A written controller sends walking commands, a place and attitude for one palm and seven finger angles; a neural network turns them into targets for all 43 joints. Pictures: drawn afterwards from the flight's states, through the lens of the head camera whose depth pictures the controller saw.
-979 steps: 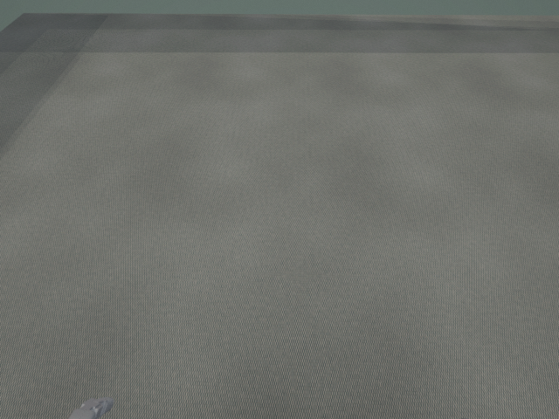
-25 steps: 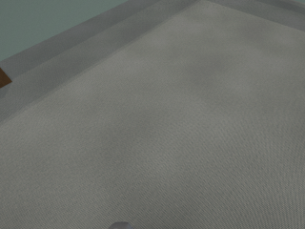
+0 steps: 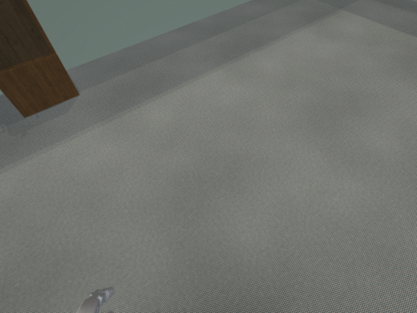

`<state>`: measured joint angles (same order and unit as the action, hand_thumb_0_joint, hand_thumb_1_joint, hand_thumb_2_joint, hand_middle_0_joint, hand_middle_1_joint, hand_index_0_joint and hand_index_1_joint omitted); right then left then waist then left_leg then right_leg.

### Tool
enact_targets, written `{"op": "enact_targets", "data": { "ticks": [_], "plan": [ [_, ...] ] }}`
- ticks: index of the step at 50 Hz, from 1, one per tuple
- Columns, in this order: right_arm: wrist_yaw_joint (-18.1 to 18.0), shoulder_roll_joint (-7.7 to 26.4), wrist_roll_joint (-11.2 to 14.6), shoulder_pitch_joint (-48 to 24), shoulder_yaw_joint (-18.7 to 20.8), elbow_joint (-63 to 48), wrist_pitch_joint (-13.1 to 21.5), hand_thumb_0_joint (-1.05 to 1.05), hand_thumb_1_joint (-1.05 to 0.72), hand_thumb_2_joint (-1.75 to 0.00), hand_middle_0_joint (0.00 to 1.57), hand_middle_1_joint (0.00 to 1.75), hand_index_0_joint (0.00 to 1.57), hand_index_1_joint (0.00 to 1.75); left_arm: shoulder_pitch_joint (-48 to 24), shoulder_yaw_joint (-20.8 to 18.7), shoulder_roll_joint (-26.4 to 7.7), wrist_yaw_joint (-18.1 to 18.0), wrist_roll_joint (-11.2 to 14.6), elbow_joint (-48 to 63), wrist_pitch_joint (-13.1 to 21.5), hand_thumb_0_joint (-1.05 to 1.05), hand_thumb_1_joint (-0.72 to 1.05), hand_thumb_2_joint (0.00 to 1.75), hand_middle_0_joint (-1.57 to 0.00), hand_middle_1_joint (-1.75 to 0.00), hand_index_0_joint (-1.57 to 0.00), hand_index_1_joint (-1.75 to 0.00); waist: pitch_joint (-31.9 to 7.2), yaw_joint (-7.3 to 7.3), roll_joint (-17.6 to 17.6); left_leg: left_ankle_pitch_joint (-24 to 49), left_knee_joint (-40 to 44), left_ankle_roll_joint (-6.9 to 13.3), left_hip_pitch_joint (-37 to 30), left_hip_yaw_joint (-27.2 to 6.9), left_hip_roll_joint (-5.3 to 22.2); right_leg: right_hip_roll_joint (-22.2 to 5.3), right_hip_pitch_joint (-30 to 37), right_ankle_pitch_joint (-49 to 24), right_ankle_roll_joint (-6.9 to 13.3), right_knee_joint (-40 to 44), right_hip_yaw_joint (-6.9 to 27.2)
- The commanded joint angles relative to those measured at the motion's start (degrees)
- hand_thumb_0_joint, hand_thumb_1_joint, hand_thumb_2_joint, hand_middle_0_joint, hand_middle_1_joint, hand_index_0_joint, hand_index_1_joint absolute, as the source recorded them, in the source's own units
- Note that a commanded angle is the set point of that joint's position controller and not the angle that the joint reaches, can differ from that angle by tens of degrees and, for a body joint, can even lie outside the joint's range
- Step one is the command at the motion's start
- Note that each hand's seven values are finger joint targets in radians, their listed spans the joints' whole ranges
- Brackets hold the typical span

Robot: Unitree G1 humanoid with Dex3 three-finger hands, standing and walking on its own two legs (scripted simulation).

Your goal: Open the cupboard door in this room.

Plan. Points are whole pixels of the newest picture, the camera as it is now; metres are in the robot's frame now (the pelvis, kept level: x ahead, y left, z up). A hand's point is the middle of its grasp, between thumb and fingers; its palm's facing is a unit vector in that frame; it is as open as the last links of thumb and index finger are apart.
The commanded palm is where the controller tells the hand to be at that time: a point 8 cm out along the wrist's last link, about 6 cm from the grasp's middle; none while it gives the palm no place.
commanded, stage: turn or walk to find it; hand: left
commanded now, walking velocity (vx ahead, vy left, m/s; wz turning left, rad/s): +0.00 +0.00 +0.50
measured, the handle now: out of the picture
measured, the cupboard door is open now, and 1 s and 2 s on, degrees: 0 0 0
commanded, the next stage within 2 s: none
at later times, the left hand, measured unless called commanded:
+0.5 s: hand out of the picture -0.06 +0.21 -0.17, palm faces +0.34 -0.91 -0.25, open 7.4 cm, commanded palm none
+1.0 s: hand (97, 286) +0.19 +0.27 -0.15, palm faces +0.40 -0.88 -0.23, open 7.4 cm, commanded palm none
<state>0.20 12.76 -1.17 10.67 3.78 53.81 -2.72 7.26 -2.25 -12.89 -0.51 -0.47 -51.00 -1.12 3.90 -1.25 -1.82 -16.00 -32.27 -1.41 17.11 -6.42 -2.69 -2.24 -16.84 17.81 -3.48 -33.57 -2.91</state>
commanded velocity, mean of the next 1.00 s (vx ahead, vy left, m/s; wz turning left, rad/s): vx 0.25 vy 0.00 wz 0.44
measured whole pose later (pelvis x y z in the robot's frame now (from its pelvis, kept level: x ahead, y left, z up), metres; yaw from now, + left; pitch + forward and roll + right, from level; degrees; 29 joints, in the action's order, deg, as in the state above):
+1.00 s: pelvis +0.15 +0.04 -0.01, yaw +29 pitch +0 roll +1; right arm 0.1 10.8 -0.8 23.0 3.2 62.7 1.1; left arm 4.8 -2.0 -11.3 2.1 -1.5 -52.6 3.8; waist 4.9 -2.9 -2.2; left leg -29.4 -44.2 0.5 7.0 -3.9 0.5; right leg -5.5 -25.6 11.0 -0.2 -37.6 -8.1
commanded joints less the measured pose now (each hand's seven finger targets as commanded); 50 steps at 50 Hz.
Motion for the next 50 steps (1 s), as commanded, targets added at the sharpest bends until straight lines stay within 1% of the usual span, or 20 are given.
{"op": "enact_targets", "data": {
  "ticks": [1, 3, 4, 6, 15, 20, 23, 24, 25, 26, 27, 29, 32, 40, 44, 46, 47, 48, 49, 50],
  "plan": [
    [-0.2, 7.0, 0.3, -1.4, 2.5, -6.6, 0.7, 0.00, -0.90, -0.90, 0.20, 0.30, 0.20, 0.30, 10.2, -4.1, -14.0, -1.5, -0.6, 2.2, 1.9, 0.00, 0.90, 0.90, -0.20, -0.30, -0.20, -0.30, -7.3, 4.65, 18.8, -19.1, -26.7, -0.2, 15.0, 0.4, 0.2, -26.6, 12.0, -18.7, 12.2, 17.3, 22.1],
    [0.2, 6.7, 0.0, -1.2, 2.7, -4.2, 0.0, 0.00, -0.90, -0.90, 0.20, 0.30, 0.20, 0.30, 4.1, -3.2, -10.2, -1.5, -0.5, 3.7, 1.7, 0.00, 0.90, 0.90, -0.20, -0.30, -0.20, -0.30, -2.6, 1.72, 10.1, -12.4, -37.8, -0.2, 15.5, -0.1, 2.3, -20.6, 6.4, -14.3, 12.2, 16.4, 14.7],
    [0.7, 6.0, -0.1, 0.5, 2.5, -3.1, -0.2, 0.00, -0.90, -0.90, 0.20, 0.30, 0.20, 0.30, 1.8, -2.6, -8.5, -1.4, -0.5, 4.3, 1.8, 0.00, 0.90, 0.90, -0.20, -0.30, -0.20, -0.30, -2.4, 0.29, 8.8, -8.6, -39.3, -0.8, 15.4, 0.9, 3.0, -17.5, 6.6, -16.4, 10.7, 14.9, 9.1],
    [1.1, 5.4, 0.0, 1.7, 2.3, -2.2, -0.4, 0.00, -0.90, -0.90, 0.20, 0.30, 0.20, 0.30, 2.1, -2.2, -7.2, -1.4, -0.6, 4.2, 2.1, 0.00, 0.90, 0.90, -0.20, -0.30, -0.20, -0.30, -2.9, 0.06, 10.9, -5.4, -39.6, -1.7, 14.4, 2.5, 3.6, -15.9, 6.6, -19.7, 9.5, 14.7, 4.5],
    [0.9, 4.1, 0.4, -4.4, 0.7, -2.8, -0.1, 0.00, -0.90, -0.90, 0.20, 0.30, 0.20, 0.30, 10.2, -3.0, -10.1, -1.2, -1.1, 0.5, 1.8, 0.00, 0.90, 0.90, -0.20, -0.30, -0.20, -0.30, -5.6, 3.86, 12.4, -9.5, -22.0, -2.8, 11.5, 7.8, 4.5, -18.1, 15.4, -31.4, 11.2, 11.6, -0.2],
    [1.5, 4.0, 0.3, -6.8, -0.1, -4.2, 1.1, 0.00, -0.90, -0.90, 0.20, 0.30, 0.20, 0.30, 11.8, -3.7, -11.4, -0.5, -1.3, -2.0, 2.2, 0.00, 0.90, 0.90, -0.20, -0.30, -0.20, -0.30, -5.7, 5.00, 13.6, -11.6, -10.6, -0.9, 7.2, 11.3, 6.0, -21.4, 14.6, -9.0, 11.1, 15.4, 1.8],
    [1.6, 4.4, 0.0, -2.0, 0.1, -3.3, 2.1, 0.00, -0.90, -0.90, 0.20, 0.30, 0.20, 0.30, 9.5, -3.9, -11.8, 0.1, -1.0, -2.8, 2.1, 0.00, 0.90, 0.90, -0.20, -0.30, -0.20, -0.30, -5.1, 1.60, 9.1, -5.8, 2.1, 0.5, -5.6, 14.3, 5.3, -19.9, 5.3, 4.4, 7.7, 11.7, -3.0],
    [1.4, 6.8, 0.0, 2.5, 0.8, -2.2, 2.7, 0.00, -0.90, -0.90, 0.20, 0.30, 0.20, 0.30, 8.3, -3.8, -10.7, 0.4, -0.6, -2.4, 1.9, 0.00, 0.90, 0.90, -0.20, -0.30, -0.20, -0.30, -6.5, -1.15, 2.2, -4.7, 9.4, 1.9, -15.6, 10.8, 6.5, -17.1, -2.4, 7.1, 4.7, 3.3, -6.7],
    [0.9, 13.0, -0.6, 7.0, 2.5, -1.2, 3.1, 0.00, -0.90, -0.90, 0.20, 0.30, 0.20, 0.30, 7.2, -3.3, -7.0, 1.2, -0.2, -0.4, 1.8, 0.00, 0.90, 0.90, -0.20, -0.30, -0.20, -0.30, -6.1, -3.77, -15.0, -12.6, 16.3, 7.4, -23.9, -10.2, 19.3, -8.6, -17.5, 13.6, 0.4, -13.0, -11.8],
    [0.6, 16.2, -0.4, 12.9, 2.8, 0.1, 3.1, 0.00, -0.90, -0.90, 0.20, 0.30, 0.20, 0.30, 0.8, -1.9, -5.5, 1.7, -0.9, 3.2, 1.9, 0.00, 0.90, 0.90, -0.20, -0.30, -0.20, -0.30, -2.5, -6.16, -15.5, -11.4, 20.7, 11.7, -24.2, -20.3, 26.6, -5.4, -27.2, 17.4, -0.3, -23.3, -7.5],
    [0.1, 15.4, -0.2, 13.6, 2.6, 1.6, 3.4, 0.00, -0.90, -0.90, 0.20, 0.30, 0.20, 0.30, -2.1, -2.1, -5.4, 1.4, -1.2, 3.5, 1.8, 0.00, 0.90, 0.90, -0.20, -0.30, -0.20, -0.30, -2.4, -6.09, -13.3, -11.8, 21.3, 12.5, -21.8, -21.3, 26.7, -6.4, -28.7, 16.0, 0.0, -28.0, -2.4],
    [-0.4, 11.1, -0.1, 7.9, 1.1, -0.1, 3.9, 0.00, -0.90, -0.90, 0.20, 0.30, 0.20, 0.30, -1.8, -2.6, -6.2, 2.0, -0.8, 1.6, 2.1, 0.00, 0.90, 0.90, -0.20, -0.30, -0.20, -0.30, 3.1, -2.70, -8.6, -9.3, 22.1, 11.3, -13.5, -13.9, 21.9, -7.5, -26.4, 6.5, 0.0, -31.3, 0.2],
    [-0.4, 9.2, 0.3, 5.1, 0.5, -0.8, 5.6, 0.00, -0.90, -0.90, 0.20, 0.30, 0.20, 0.30, 4.0, -2.2, -5.9, 2.6, -1.0, -1.4, 2.0, 0.00, 0.90, 0.90, -0.20, -0.30, -0.20, -0.30, 1.1, 0.63, -5.1, 3.2, 21.5, 10.2, -12.7, -5.1, 16.7, -6.7, -22.1, -1.6, -1.2, -31.2, -0.4],
    [-0.7, 8.8, 0.2, 11.5, 1.3, 2.7, 6.7, 0.00, -0.90, -0.90, 0.20, 0.30, 0.20, 0.30, -4.6, -1.4, -4.3, 2.8, -0.6, 2.7, 2.6, 0.00, 0.90, 0.90, -0.20, -0.30, -0.20, -0.30, 1.3, -1.29, -4.6, 16.9, 19.4, 12.4, -17.7, -3.9, 16.4, -6.5, -24.1, -3.7, -2.8, -16.5, -1.0],
    [-0.9, 8.8, -0.3, 11.1, 1.6, 3.8, 6.5, 0.00, -0.90, -0.90, 0.20, 0.30, 0.20, 0.30, -5.1, -1.4, -3.4, 2.9, -0.4, 2.9, 3.4, 0.00, 0.90, 0.90, -0.20, -0.30, -0.20, -0.30, 0.9, -0.90, -6.5, 21.9, 14.9, 10.6, -12.2, -3.5, 15.3, -3.2, -10.4, -4.1, -1.1, -4.2, -4.1],
    [-0.9, 9.0, -0.1, 9.6, 1.7, 4.0, 6.2, 0.00, -0.90, -0.90, 0.20, 0.30, 0.20, 0.30, 6.0, -2.1, -5.3, 2.6, -0.6, -0.5, 4.0, 0.00, 0.90, 0.90, -0.20, -0.30, -0.20, -0.30, -3.3, 4.57, -2.8, 25.2, 3.9, 8.2, -7.3, -1.6, 12.4, -0.6, 6.2, -8.0, 0.2, 2.2, -5.7],
    [-0.6, 7.9, 0.3, 9.4, 1.6, 3.9, 6.5, 0.00, -0.90, -0.90, 0.20, 0.30, 0.20, 0.30, 15.6, -3.0, -8.3, 2.3, -1.0, -3.6, 4.8, 0.00, 0.90, 0.90, -0.20, -0.30, -0.20, -0.30, -8.1, 8.70, 2.2, 21.9, -8.4, 6.0, -0.3, 0.8, 9.2, -3.8, 20.8, -9.1, 1.6, 4.5, -2.3],
    [-0.2, 3.0, 1.1, 11.8, 0.7, 2.5, 6.8, 0.00, -0.90, -0.90, 0.20, 0.30, 0.20, 0.30, 24.6, -4.9, -15.5, 1.2, -1.7, -5.9, 5.4, 0.00, 0.90, 0.90, -0.20, -0.30, -0.20, -0.30, -16.1, 11.08, 20.1, -6.1, -28.7, 3.2, 13.7, 5.8, 1.4, -22.1, 35.0, -6.1, 6.6, 9.9, 19.2],
    [-0.2, 3.4, 1.1, 10.5, 0.6, 0.7, 6.5, 0.00, -0.90, -0.90, 0.20, 0.30, 0.20, 0.30, 24.7, -4.7, -17.2, 0.8, -0.8, -6.0, 5.1, 0.00, 0.90, 0.90, -0.20, -0.30, -0.20, -0.30, -16.1, 9.73, 19.6, -18.0, -40.1, 3.7, 18.0, 3.1, 1.2, -29.2, 30.6, -0.2, 10.4, 17.2, 32.5],
    [0.2, 3.4, 0.8, 7.3, 1.0, 1.0, 6.3, 0.00, -0.90, -0.90, 0.20, 0.30, 0.20, 0.30, 18.9, -4.7, -15.3, 0.8, -0.7, -4.9, 5.2, 0.00, 0.90, 0.90, -0.20, -0.30, -0.20, -0.30, -11.3, 9.02, 17.0, -12.8, -46.0, 4.0, 19.8, 1.1, 4.6, -27.7, 22.0, 13.3, 10.6, 20.4, 32.0]
  ]
}}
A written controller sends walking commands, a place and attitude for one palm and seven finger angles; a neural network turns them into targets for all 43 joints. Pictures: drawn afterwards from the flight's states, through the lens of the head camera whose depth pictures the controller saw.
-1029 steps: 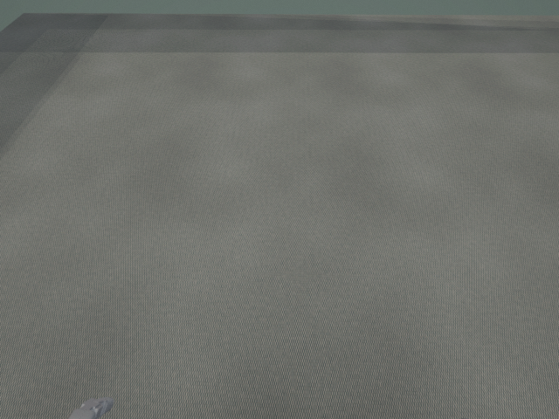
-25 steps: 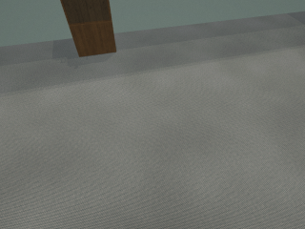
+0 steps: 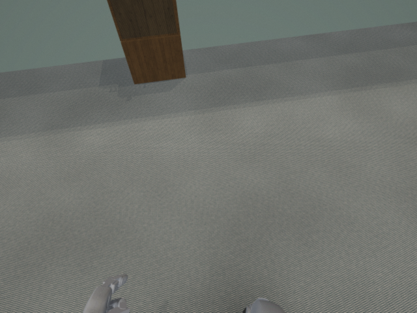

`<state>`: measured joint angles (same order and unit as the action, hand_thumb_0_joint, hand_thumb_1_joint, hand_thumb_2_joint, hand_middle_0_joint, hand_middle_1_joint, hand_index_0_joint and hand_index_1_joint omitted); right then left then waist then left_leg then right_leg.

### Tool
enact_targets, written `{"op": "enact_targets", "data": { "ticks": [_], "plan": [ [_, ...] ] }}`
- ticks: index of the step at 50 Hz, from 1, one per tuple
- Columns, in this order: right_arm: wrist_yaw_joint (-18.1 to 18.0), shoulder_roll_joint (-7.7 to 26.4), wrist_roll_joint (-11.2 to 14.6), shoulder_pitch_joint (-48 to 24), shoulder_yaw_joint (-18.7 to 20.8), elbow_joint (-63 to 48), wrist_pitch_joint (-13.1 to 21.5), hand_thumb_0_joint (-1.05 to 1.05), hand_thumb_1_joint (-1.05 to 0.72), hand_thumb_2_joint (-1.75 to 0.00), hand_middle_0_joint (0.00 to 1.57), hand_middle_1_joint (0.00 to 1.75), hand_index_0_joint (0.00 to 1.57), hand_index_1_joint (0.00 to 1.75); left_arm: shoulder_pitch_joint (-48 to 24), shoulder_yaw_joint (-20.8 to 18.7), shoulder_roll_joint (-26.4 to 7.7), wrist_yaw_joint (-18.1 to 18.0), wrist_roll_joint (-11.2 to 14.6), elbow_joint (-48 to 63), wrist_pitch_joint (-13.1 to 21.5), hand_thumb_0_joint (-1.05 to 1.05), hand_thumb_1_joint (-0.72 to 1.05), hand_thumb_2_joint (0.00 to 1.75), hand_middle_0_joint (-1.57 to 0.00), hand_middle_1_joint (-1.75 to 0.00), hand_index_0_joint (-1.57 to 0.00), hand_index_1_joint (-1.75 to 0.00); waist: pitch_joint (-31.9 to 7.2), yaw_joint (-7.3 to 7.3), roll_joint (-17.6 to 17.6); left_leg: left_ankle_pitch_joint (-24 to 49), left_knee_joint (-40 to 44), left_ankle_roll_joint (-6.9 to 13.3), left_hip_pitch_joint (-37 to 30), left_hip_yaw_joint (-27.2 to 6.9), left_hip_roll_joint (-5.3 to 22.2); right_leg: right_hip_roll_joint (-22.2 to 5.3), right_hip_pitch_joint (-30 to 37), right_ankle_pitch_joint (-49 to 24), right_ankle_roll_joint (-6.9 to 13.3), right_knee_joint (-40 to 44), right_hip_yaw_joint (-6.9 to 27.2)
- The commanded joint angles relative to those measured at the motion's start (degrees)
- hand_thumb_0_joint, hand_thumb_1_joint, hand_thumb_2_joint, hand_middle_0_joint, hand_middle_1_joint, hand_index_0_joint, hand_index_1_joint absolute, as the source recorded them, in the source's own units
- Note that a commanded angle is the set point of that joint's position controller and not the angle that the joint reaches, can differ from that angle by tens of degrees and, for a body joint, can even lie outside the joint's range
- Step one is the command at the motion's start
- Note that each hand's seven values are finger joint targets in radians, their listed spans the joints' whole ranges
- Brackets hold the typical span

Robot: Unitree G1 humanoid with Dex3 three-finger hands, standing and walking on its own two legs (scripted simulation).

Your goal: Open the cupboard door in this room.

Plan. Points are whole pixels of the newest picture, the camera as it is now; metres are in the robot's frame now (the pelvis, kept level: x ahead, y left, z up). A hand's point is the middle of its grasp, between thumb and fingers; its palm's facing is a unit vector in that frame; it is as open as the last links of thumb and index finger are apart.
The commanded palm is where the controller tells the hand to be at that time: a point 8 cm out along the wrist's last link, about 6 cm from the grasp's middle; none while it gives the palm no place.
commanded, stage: turn or walk to find it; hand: left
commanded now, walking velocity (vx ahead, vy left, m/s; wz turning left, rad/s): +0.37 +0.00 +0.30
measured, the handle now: out of the picture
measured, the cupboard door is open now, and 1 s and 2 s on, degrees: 0 0 0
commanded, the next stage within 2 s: stand and wait in 1.14 s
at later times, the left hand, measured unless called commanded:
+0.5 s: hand out of the picture +0.09 +0.20 -0.17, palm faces +0.23 -0.96 -0.14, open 7.3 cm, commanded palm none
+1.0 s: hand (135, 156) +0.56 +0.24 -0.14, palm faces +0.08 -0.97 -0.22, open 7.4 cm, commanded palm none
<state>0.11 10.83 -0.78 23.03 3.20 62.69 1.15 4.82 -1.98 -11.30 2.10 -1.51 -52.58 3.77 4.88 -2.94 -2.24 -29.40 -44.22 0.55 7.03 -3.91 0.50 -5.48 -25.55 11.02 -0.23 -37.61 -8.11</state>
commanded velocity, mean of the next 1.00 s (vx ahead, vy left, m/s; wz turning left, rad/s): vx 0.38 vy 0.00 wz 0.11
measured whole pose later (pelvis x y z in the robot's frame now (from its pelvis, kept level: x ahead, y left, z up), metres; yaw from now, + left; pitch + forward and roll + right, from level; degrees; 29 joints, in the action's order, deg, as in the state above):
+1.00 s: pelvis +0.43 +0.04 +0.00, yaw +9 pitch -1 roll +1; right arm -0.4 7.4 -1.1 26.6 2.8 67.2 2.7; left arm 2.8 -2.5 -10.8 1.7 -1.7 -55.5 3.4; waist 4.5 -3.5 -1.1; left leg -27.3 -33.9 -0.6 0.6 7.6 3.2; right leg -4.7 -24.9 7.7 1.4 -34.2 -7.9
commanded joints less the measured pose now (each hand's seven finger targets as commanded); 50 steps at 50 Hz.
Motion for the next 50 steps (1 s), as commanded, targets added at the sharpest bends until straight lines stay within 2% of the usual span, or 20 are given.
{"op": "enact_targets", "data": {
  "ticks": [1, 4, 7, 11, 15, 17, 18, 20, 21, 22, 23, 26, 29, 37, 44, 46, 47, 48, 49, 50],
  "plan": [
    [0.7, 5.5, 0.1, -7.2, 1.8, -7.9, 1.9, 0.00, -0.90, -0.90, 0.20, 0.30, 0.20, 0.30, 15.9, -4.1, -13.4, -2.1, 0.4, -2.1, 0.1, 0.00, 0.90, 0.90, -0.20, -0.30, -0.20, -0.30, -6.7, 8.17, 11.9, 6.0, -35.4, 2.2, 30.6, -1.0, 3.9, -23.0, 23.3, 26.7, 6.2, 26.3, 32.4],
    [1.5, 2.5, -0.7, -5.0, 1.2, -5.8, 0.0, 0.00, -0.90, -0.90, 0.20, 0.30, 0.20, 0.30, 9.2, -2.2, -6.4, -2.5, -0.1, -1.6, 0.9, 0.00, 0.90, 0.90, -0.20, -0.30, -0.20, -0.30, -2.7, 3.15, 10.1, 14.4, -29.6, 0.1, 25.9, 1.3, 6.3, -16.3, 11.8, 13.6, 3.4, 26.3, 13.3],
    [1.8, 1.4, -0.8, -4.6, 1.3, -5.2, -0.8, 0.00, -0.90, -0.90, 0.20, 0.30, 0.20, 0.30, 11.3, -1.8, -5.4, -2.5, -0.2, -3.8, 1.4, 0.00, 0.90, 0.90, -0.20, -0.30, -0.20, -0.30, -1.7, 2.00, 10.4, 17.5, -23.9, -1.2, 26.2, 3.5, 6.2, -13.7, 11.2, 6.9, 3.3, 27.3, 5.8],
    [2.5, 0.4, -0.7, -11.0, 0.8, -7.4, -0.5, 0.00, -0.90, -0.90, 0.20, 0.30, 0.20, 0.30, 14.1, -1.7, -5.4, -2.6, -0.2, -5.9, 1.8, 0.00, 0.90, 0.90, -0.20, -0.30, -0.20, -0.30, 1.1, 3.12, 9.0, 19.9, -10.0, -1.9, 27.0, 6.6, 7.3, -13.3, 14.4, 0.7, 4.6, 28.4, 0.9],
    [2.9, 0.3, -0.7, -18.0, -0.1, -9.3, 0.5, 0.00, -0.90, -0.90, 0.20, 0.30, 0.20, 0.30, 18.3, -1.4, -6.6, -2.7, -0.1, -8.2, 1.5, 0.00, 0.90, 0.90, -0.20, -0.30, -0.20, -0.30, 0.8, 5.70, 8.8, 19.3, 3.3, -1.0, 24.5, 9.7, 5.9, -13.6, 21.7, -7.2, 5.5, 25.8, -0.1],
    [2.8, 1.0, -0.6, -18.3, -0.1, -9.7, 0.9, 0.00, -0.90, -0.90, 0.20, 0.30, 0.20, 0.30, 19.0, -1.6, -7.5, -2.7, -0.1, -8.9, 1.1, 0.00, 0.90, 0.90, -0.20, -0.30, -0.20, -0.30, 0.9, 5.54, 8.9, 17.0, 6.5, 0.0, 21.0, 10.7, 5.2, -14.9, 22.9, -9.5, 5.9, 23.8, 0.1],
    [2.7, 1.4, -0.6, -17.6, 0.1, -9.5, 1.1, 0.00, -0.90, -0.90, 0.20, 0.30, 0.20, 0.30, 18.9, -1.7, -7.8, -2.7, -0.1, -9.2, 0.9, 0.00, 0.90, 0.90, -0.20, -0.30, -0.20, -0.30, 0.6, 4.87, 8.9, 16.1, 8.0, 0.4, 17.8, 11.3, 4.6, -15.1, 22.3, -10.5, 5.7, 22.3, -0.3],
    [2.0, 4.4, -1.1, -7.7, 0.8, -6.7, 1.8, 0.00, -0.90, -0.90, 0.20, 0.30, 0.20, 0.30, 16.9, -1.7, -8.6, -2.6, 0.4, -9.2, 0.5, 0.00, 0.90, 0.90, -0.20, -0.30, -0.20, -0.30, -4.5, -0.57, 5.7, 17.9, 14.9, 1.3, 1.2, 13.6, 1.6, -11.7, 17.8, -17.6, 3.6, 7.6, -5.3],
    [1.3, 9.8, -1.5, 0.3, 2.3, -4.6, 2.2, 0.00, -0.90, -0.90, 0.20, 0.30, 0.20, 0.30, 18.1, -1.4, -6.4, -2.2, 0.6, -8.6, 0.4, 0.00, 0.90, 0.90, -0.20, -0.30, -0.20, -0.30, -10.5, -3.62, -4.6, 16.3, 18.2, 3.7, -13.4, 3.6, 7.8, -6.9, 8.2, -10.9, 0.9, -8.3, -7.0],
    [0.5, 16.1, -1.3, 6.8, 3.9, -2.9, 2.3, 0.00, -0.90, -0.90, 0.20, 0.30, 0.20, 0.30, 18.1, -0.6, -3.4, -1.5, 1.1, -6.4, 0.4, 0.00, 0.90, 0.90, -0.20, -0.30, -0.20, -0.30, -13.0, -5.35, -17.7, 20.5, 24.4, 9.2, -23.1, -18.2, 22.0, 1.0, -8.0, 19.9, -1.7, -25.2, -5.9],
    [-0.2, 16.7, -0.5, 7.1, 3.8, -1.9, 2.0, 0.00, -0.90, -0.90, 0.20, 0.30, 0.20, 0.30, 14.5, -0.5, -4.4, -2.1, 0.8, -5.0, 0.2, 0.00, 0.90, 0.90, -0.20, -0.30, -0.20, -0.30, -14.5, -5.49, -15.2, 17.5, 28.1, 11.4, -22.0, -21.5, 25.3, 0.4, -12.1, 23.4, -0.9, -33.1, 1.9],
    [-0.4, 8.8, -0.3, -3.8, 1.8, -4.5, 2.6, 0.00, -0.90, -0.90, 0.20, 0.30, 0.20, 0.30, 10.4, -1.0, -4.0, -1.3, 0.3, -6.3, -0.2, 0.00, 0.90, 0.90, -0.20, -0.30, -0.20, -0.30, -3.6, -0.48, -1.7, 14.7, 31.3, 9.1, -3.4, -10.7, 21.1, -5.0, -11.2, 11.9, -0.7, -33.5, 5.9],
    [-0.6, 5.5, -0.1, -5.4, 0.9, -4.1, 3.7, 0.00, -0.90, -0.90, 0.20, 0.30, 0.20, 0.30, 15.2, -1.0, -0.9, -1.2, -0.3, -8.0, -1.8, 0.00, 0.90, 0.90, -0.20, -0.30, -0.20, -0.30, -3.5, 3.06, -2.8, 19.6, 33.7, 6.8, 1.4, -0.9, 15.8, -4.5, -7.2, 4.6, -1.7, -30.3, 5.2],
    [-1.2, 5.3, 0.1, -0.7, 1.3, -2.4, 4.4, 0.00, -0.90, -0.90, 0.20, 0.30, 0.20, 0.30, 4.3, -1.7, -1.7, -0.6, -0.1, -2.8, -2.8, 0.00, 0.90, 0.90, -0.20, -0.30, -0.20, -0.30, 0.7, 2.56, -2.1, 29.9, 35.2, 8.9, -4.7, 2.5, 15.4, -5.1, -16.0, -3.5, -3.7, -19.1, 5.3],
    [-1.3, 6.2, -0.8, 3.7, 1.5, 0.2, 3.8, 0.00, -0.90, -0.90, 0.20, 0.30, 0.20, 0.30, -4.9, -1.2, -1.4, -0.2, 0.3, 0.6, -1.7, 0.00, 0.90, 0.90, -0.20, -0.30, -0.20, -0.30, 1.7, 0.13, -3.3, 40.5, 29.8, 7.7, -8.1, 4.4, 15.9, -1.1, -7.0, -0.8, -0.6, -0.3, 1.6],
    [-1.3, 7.0, -0.7, 2.7, 1.5, 0.6, 3.5, 0.00, -0.90, -0.90, 0.20, 0.30, 0.20, 0.30, 0.7, -1.6, -2.8, -0.4, 0.3, -0.6, -1.3, 0.00, 0.90, 0.90, -0.20, -0.30, -0.20, -0.30, -0.1, 3.31, -2.8, 48.5, 22.9, 6.5, -5.6, 5.5, 15.1, 1.3, 3.4, 0.2, 0.9, 3.3, -0.2],
    [-1.3, 7.3, -0.5, 2.1, 1.5, 0.6, 3.4, 0.00, -0.90, -0.90, 0.20, 0.30, 0.20, 0.30, 8.4, -2.0, -3.8, -0.5, 0.1, -3.1, -0.8, 0.00, 0.90, 0.90, -0.20, -0.30, -0.20, -0.30, -4.0, 6.82, -0.8, 51.5, 14.6, 5.1, -4.4, 7.0, 12.7, 3.3, 12.9, -2.2, 1.3, 7.0, -1.9],
    [-0.9, 6.8, -0.1, 1.5, 1.4, 0.5, 3.6, 0.00, -0.90, -0.90, 0.20, 0.30, 0.20, 0.30, 18.3, -2.9, -7.2, -0.9, -0.3, -6.1, 0.0, 0.00, 0.90, 0.90, -0.20, -0.30, -0.20, -0.30, -9.8, 11.01, 2.9, 45.9, 1.2, 3.1, 3.3, 8.5, 10.0, 0.0, 28.1, -4.7, 2.7, 8.5, 2.0],
    [-0.4, 2.9, 0.7, 3.1, 0.7, -1.1, 3.8, 0.00, -0.90, -0.90, 0.20, 0.30, 0.20, 0.30, 26.8, -4.7, -13.9, -1.8, -0.6, -8.6, 0.5, 0.00, 0.90, 0.90, -0.20, -0.30, -0.20, -0.30, -17.2, 12.84, 18.1, 16.3, -17.7, 0.8, 18.9, 11.4, 2.4, -16.5, 41.9, -9.5, 7.5, 11.8, 23.1],
    [-0.5, 3.2, 0.9, 2.2, 0.5, -2.5, 3.2, 0.00, -0.90, -0.90, 0.20, 0.30, 0.20, 0.30, 26.4, -4.7, -16.6, -1.8, 0.7, -8.9, 0.2, 0.00, 0.90, 0.90, -0.20, -0.30, -0.20, -0.30, -16.3, 10.77, 16.5, -3.1, -30.7, 0.6, 25.4, 6.0, -0.4, -23.7, 38.9, -8.4, 12.3, 18.8, 35.2]
  ]
}}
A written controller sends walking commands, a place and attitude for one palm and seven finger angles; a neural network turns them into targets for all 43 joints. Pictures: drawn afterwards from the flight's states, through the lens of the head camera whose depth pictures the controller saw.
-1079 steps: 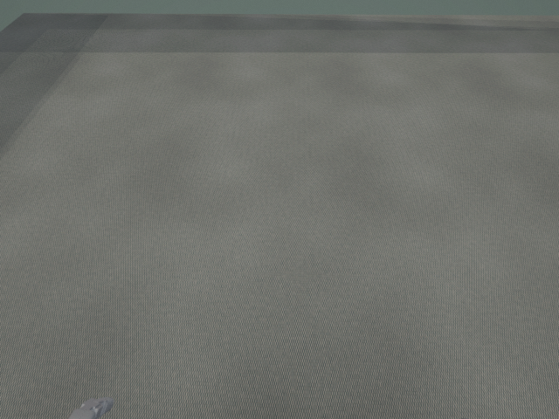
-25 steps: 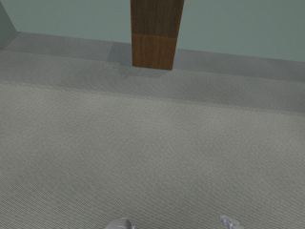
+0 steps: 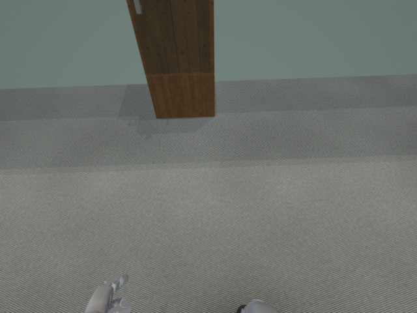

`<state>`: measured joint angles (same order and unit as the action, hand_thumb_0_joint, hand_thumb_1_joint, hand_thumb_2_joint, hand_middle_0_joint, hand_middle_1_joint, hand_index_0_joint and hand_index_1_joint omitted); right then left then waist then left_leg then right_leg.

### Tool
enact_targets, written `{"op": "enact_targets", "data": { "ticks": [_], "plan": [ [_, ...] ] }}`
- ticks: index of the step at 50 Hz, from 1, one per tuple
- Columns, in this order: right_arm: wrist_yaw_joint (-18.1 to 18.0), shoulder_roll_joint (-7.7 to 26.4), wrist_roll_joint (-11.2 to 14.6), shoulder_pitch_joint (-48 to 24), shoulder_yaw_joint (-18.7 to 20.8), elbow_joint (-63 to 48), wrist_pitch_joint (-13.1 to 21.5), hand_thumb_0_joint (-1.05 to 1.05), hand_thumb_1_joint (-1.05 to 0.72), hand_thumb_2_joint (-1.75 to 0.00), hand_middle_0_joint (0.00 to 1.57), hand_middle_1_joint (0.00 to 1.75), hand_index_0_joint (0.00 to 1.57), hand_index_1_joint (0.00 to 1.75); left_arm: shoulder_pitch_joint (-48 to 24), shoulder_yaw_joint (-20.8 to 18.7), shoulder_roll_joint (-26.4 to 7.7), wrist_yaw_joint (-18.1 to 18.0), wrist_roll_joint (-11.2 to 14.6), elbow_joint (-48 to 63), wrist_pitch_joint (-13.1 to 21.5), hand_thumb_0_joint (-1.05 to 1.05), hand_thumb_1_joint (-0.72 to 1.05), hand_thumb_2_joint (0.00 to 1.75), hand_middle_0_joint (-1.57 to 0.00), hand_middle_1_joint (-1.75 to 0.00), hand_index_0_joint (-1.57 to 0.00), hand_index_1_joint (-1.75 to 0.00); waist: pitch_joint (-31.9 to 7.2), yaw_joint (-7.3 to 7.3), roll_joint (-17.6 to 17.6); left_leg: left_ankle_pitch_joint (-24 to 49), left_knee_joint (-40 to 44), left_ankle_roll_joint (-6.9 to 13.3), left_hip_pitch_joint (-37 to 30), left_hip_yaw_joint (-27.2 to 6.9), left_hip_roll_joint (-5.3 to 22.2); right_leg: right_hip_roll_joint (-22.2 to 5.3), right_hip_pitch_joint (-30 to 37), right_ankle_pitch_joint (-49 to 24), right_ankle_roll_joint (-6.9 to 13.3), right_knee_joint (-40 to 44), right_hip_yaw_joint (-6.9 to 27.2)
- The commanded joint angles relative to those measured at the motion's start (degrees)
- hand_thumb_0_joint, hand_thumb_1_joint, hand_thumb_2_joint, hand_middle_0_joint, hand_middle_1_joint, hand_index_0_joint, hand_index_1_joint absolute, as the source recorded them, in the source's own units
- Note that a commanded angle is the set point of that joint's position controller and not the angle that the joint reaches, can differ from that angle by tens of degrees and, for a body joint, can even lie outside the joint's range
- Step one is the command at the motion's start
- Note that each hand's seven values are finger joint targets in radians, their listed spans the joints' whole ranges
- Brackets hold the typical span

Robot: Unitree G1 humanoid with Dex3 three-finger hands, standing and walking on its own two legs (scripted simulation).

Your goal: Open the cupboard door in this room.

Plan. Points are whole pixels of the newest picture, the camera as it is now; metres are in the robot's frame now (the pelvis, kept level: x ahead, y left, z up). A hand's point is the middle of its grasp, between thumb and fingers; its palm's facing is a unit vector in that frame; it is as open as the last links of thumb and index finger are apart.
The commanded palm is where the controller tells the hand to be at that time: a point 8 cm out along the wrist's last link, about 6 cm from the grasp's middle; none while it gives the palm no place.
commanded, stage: turn or walk to find it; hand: left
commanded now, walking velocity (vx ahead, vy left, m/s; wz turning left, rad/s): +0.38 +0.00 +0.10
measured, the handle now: out of the picture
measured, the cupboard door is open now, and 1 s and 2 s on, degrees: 0 0 0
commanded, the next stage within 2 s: stand and wait in 0.14 s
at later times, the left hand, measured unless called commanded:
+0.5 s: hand out of the picture +0.11 +0.18 -0.17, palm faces +0.14 -0.98 -0.14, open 7.3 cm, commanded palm none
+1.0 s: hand (132, 276) +0.22 +0.19 -0.15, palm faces +0.06 -0.98 -0.20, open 7.3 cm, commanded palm none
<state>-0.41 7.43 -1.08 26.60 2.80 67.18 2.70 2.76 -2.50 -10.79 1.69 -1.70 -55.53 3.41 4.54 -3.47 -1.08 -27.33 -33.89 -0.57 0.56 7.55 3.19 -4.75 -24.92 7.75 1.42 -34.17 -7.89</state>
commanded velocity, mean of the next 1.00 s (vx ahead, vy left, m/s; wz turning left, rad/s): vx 0.04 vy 0.00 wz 0.04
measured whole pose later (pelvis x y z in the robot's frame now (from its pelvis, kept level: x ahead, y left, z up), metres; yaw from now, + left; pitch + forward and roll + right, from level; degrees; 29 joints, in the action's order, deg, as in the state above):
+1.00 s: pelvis +0.23 +0.01 +0.03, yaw +3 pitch -1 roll +1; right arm -1.4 9.5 -0.5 15.3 0.9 66.7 0.6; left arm 15.4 0.5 -8.8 -1.9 -0.5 -65.0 1.2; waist 1.4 -0.4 0.1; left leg -11.2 -22.3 0.2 10.3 7.8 2.2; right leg -3.5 -7.4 15.1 -1.2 -23.4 -5.3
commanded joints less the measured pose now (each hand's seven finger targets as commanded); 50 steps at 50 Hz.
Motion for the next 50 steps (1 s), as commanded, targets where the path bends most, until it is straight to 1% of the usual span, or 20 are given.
{"op": "enact_targets", "data": {
  "ticks": [1, 2, 3, 5, 7, 12, 15, 19, 20, 21, 22, 23, 27, 31, 33, 35, 36, 38, 43, 50],
  "plan": [
    [0.1, 6.5, 1.0, -4.9, 1.3, -7.4, 1.1, 0.00, -0.90, -0.90, 0.20, 0.30, 0.20, 0.30, 22.7, -4.0, -14.9, -1.7, 1.2, -4.4, 0.5, 0.00, 0.90, 0.90, -0.20, -0.30, -0.20, -0.30, -12.6, 10.44, 12.2, -1.6, -45.3, 2.3, 33.6, -9.5, -0.1, -23.9, 31.1, 3.3, 10.1, 18.3, 33.9],
    [0.3, 6.0, 0.6, -7.5, 1.4, -7.8, 0.7, 0.00, -0.90, -0.90, 0.20, 0.30, 0.20, 0.30, 17.2, -3.2, -11.9, -1.7, 1.1, -2.8, 0.4, 0.00, 0.90, 0.90, -0.20, -0.30, -0.20, -0.30, -6.0, 8.47, 8.1, 4.1, -45.7, 2.2, 35.9, -10.0, 2.8, -21.5, 23.7, 12.4, 8.7, 20.1, 29.5],
    [0.6, 5.3, 0.1, -7.9, 1.3, -7.5, 0.3, 0.00, -0.90, -0.90, 0.20, 0.30, 0.20, 0.30, 13.1, -2.4, -8.8, -1.9, 1.0, -1.9, 0.6, 0.00, 0.90, 0.90, -0.20, -0.30, -0.20, -0.30, -3.3, 6.30, 5.5, 8.8, -42.9, 1.8, 34.7, -10.2, 4.6, -18.6, 17.7, 13.2, 6.6, 20.9, 23.0],
    [0.8, 3.7, -0.4, -4.9, 1.0, -6.0, -1.1, 0.00, -0.90, -0.90, 0.20, 0.30, 0.20, 0.30, 10.6, -1.4, -5.4, -2.0, 0.7, -1.9, 1.1, 0.00, 0.90, 0.90, -0.20, -0.30, -0.20, -0.30, -2.3, 3.09, 7.2, 12.7, -38.7, 0.6, 30.9, -9.0, 5.1, -15.0, 10.9, 10.0, 4.2, 22.7, 13.7],
    [1.2, 3.2, -0.5, -3.8, 1.2, -5.6, -1.7, 0.00, -0.90, -0.90, 0.20, 0.30, 0.20, 0.30, 11.8, -1.2, -4.6, -2.1, 0.4, -2.8, 1.5, 0.00, 0.90, 0.90, -0.20, -0.30, -0.20, -0.30, -3.0, 2.11, 8.4, 14.1, -34.2, -0.4, 29.6, -7.6, 4.8, -13.0, 9.7, 5.3, 3.4, 22.9, 8.1],
    [1.6, 2.2, -0.1, -10.0, 0.3, -8.2, -1.8, 0.00, -0.90, -0.90, 0.20, 0.30, 0.20, 0.30, 13.5, -0.6, -5.0, -2.3, 0.4, -4.1, 1.9, 0.00, 0.90, 0.90, -0.20, -0.30, -0.20, -0.30, -0.7, 2.15, 8.2, 16.3, -17.1, -2.2, 27.9, -4.0, 4.6, -11.4, 11.1, -14.1, 5.0, 21.0, 2.3],
    [1.6, 2.4, 0.0, -15.4, -0.5, -9.3, -1.1, 0.00, -0.90, -0.90, 0.20, 0.30, 0.20, 0.30, 16.9, -0.3, -5.8, -2.5, 0.6, -6.1, 1.4, 0.00, 0.90, 0.90, -0.20, -0.30, -0.20, -0.30, -1.7, 4.64, 9.1, 16.8, -7.9, -1.9, 25.2, -2.0, 2.5, -11.1, 16.3, -22.1, 4.8, 18.0, 2.2],
    [0.9, 4.2, 0.0, -14.8, -0.8, -8.4, -0.3, 0.00, -0.90, -0.90, 0.20, 0.30, 0.20, 0.30, 17.2, -0.1, -6.0, -3.1, 0.9, -7.5, 0.1, 0.00, 0.90, 0.90, -0.20, -0.30, -0.20, -0.30, -3.5, 3.56, 8.7, 23.0, 5.2, -1.3, 13.1, -1.4, 0.6, -9.6, 17.0, -22.3, 2.5, 11.0, 1.6],
    [0.6, 6.3, -0.1, -12.1, -0.5, -7.3, 0.2, 0.00, -0.90, -0.90, 0.20, 0.30, 0.20, 0.30, 18.3, 0.3, -4.8, -3.3, 1.0, -7.7, -0.3, 0.00, 0.90, 0.90, -0.20, -0.30, -0.20, -0.30, -6.1, 2.75, 4.3, 34.3, 8.5, -0.8, 6.0, -3.2, 2.3, -7.3, 15.1, -18.2, 0.6, 5.9, 0.8],
    [0.3, 10.2, -0.2, -8.6, 0.2, -6.6, 0.5, 0.00, -0.90, -0.90, 0.20, 0.30, 0.20, 0.30, 19.8, 0.7, -3.5, -3.3, 1.1, -7.7, -0.5, 0.00, 0.90, 0.90, -0.20, -0.30, -0.20, -0.30, -9.9, 2.01, -4.0, 51.4, 7.1, 1.6, -3.2, -8.4, 8.8, -4.0, 9.9, -6.0, -1.8, -0.7, -1.3],
    [-0.1, 12.9, 0.0, -6.6, 0.7, -5.8, 0.2, 0.00, -0.90, -0.90, 0.20, 0.30, 0.20, 0.30, 22.3, 1.2, -1.4, -3.6, 1.3, -7.9, -0.8, 0.00, 0.90, 0.90, -0.20, -0.30, -0.20, -0.30, -12.3, 1.71, -10.9, 62.2, 7.0, 6.6, -7.8, -14.8, 16.6, -0.3, 5.5, 17.2, -3.4, -6.2, -1.7],
    [-1.0, 13.2, 0.3, -7.2, 0.3, -5.1, -0.1, 0.00, -0.90, -0.90, 0.20, 0.30, 0.20, 0.30, 22.6, 1.7, -1.2, -3.8, 1.6, -8.5, -1.5, 0.00, 0.90, 0.90, -0.20, -0.30, -0.20, -0.30, -15.6, 1.53, -17.6, 64.2, 10.6, 9.8, -7.9, -18.3, 19.3, 0.2, 4.6, 29.8, -4.5, -13.7, 1.3],
    [-1.4, 9.6, 0.2, -15.7, -0.2, -6.4, -0.7, 0.00, -0.90, -0.90, 0.20, 0.30, 0.20, 0.30, 17.7, 1.5, -0.8, -3.2, 1.2, -9.3, -2.3, 0.00, 0.90, 0.90, -0.20, -0.30, -0.20, -0.30, -7.3, 3.29, -6.5, 43.9, 14.5, 9.8, 5.5, -13.3, 15.0, -2.2, 5.7, 23.6, -4.0, -13.5, 4.9],
    [-1.2, 8.3, 0.5, -17.2, 0.2, -5.8, -0.8, 0.00, -0.90, -0.90, 0.20, 0.30, 0.20, 0.30, 19.6, 1.8, 0.4, -3.2, 0.8, -9.9, -2.9, 0.00, 0.90, 0.90, -0.20, -0.30, -0.20, -0.30, -6.1, 4.52, -4.9, 25.6, 17.5, 7.8, 11.8, -10.9, 11.4, -1.4, 11.4, 15.0, -4.1, -3.4, 3.5],
    [-1.1, 7.5, 0.6, -18.4, 0.3, -6.3, -1.1, 0.00, -0.90, -0.90, 0.20, 0.30, 0.20, 0.30, 22.3, 1.8, 0.5, -3.3, 0.5, -10.6, -3.0, 0.00, 0.90, 0.90, -0.20, -0.30, -0.20, -0.30, -4.6, 5.92, -3.1, 15.1, 16.7, 5.8, 15.6, -9.5, 9.5, -1.0, 15.3, 7.3, -4.2, 4.6, 2.9],
    [-0.7, 5.6, 0.9, -17.6, 0.0, -6.3, -1.5, 0.00, -0.90, -0.90, 0.20, 0.30, 0.20, 0.30, 21.0, 2.0, -1.4, -3.5, 0.2, -10.2, -2.6, 0.00, 0.90, 0.90, -0.20, -0.30, -0.20, -0.30, -1.4, 4.87, 1.0, 8.0, 15.3, 2.4, 15.9, -7.9, 5.4, -2.9, 13.5, 5.5, -3.2, 13.0, 6.1],
    [-0.4, 5.3, 0.9, -16.3, -0.2, -5.9, -1.7, 0.00, -0.90, -0.90, 0.20, 0.30, 0.20, 0.30, 19.3, 2.0, -2.5, -3.5, 0.3, -9.4, -2.5, 0.00, 0.90, 0.90, -0.20, -0.30, -0.20, -0.30, -0.7, 4.21, -0.3, 7.7, 15.9, 1.6, 15.3, -8.2, 4.4, -4.0, 12.3, 6.7, -2.6, 14.3, 7.2],
    [-0.5, 5.1, 0.6, -15.1, -0.1, -5.6, -1.9, 0.00, -0.90, -0.90, 0.20, 0.30, 0.20, 0.30, 16.7, 2.0, -3.3, -3.3, 0.5, -8.9, -2.0, 0.00, 0.90, 0.90, -0.20, -0.30, -0.20, -0.30, 1.8, 3.20, 9.0, 12.0, 13.6, 0.7, 11.2, -6.3, 3.0, -4.4, 6.3, 9.4, -1.8, 16.3, 9.0],
    [-0.7, 5.7, 0.6, -11.5, -1.2, -3.8, -0.9, 0.00, -0.90, -0.90, 0.20, 0.30, 0.20, 0.30, 17.2, 2.0, -3.2, -3.7, 1.1, -8.4, -1.8, 0.00, 0.90, 0.90, -0.20, -0.30, -0.20, -0.30, -1.7, 3.47, 1.6, 22.2, 15.1, 1.2, 8.1, -6.1, 4.2, -3.5, 12.2, -0.3, -1.9, 14.9, 7.1],
    [-1.1, 5.5, 0.7, -8.9, -1.7, -2.1, -0.8, 0.00, -0.90, -0.90, 0.20, 0.30, 0.20, 0.30, 17.7, 1.9, -3.5, -3.9, 1.4, -8.5, -1.8, 0.00, 0.90, 0.90, -0.20, -0.30, -0.20, -0.30, -3.4, 3.88, 1.1, 26.1, 14.7, 1.0, 6.7, -5.5, 4.5, -3.8, 16.1, -5.2, -1.3, 15.0, 6.6]
  ]
}}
